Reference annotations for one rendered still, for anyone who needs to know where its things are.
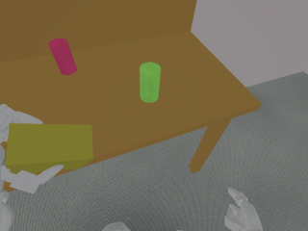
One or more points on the robot left forearm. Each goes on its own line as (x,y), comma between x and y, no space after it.
(6,212)

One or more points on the robot left hand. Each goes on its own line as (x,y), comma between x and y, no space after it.
(23,180)

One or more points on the sponge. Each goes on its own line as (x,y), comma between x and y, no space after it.
(36,147)

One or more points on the robot right hand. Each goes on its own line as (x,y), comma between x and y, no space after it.
(244,218)

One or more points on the table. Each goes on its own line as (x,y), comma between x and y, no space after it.
(109,40)

